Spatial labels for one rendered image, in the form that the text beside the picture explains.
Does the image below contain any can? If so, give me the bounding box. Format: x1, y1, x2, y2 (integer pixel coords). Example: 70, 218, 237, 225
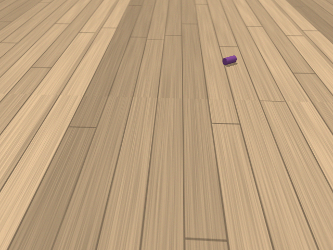
222, 55, 237, 65

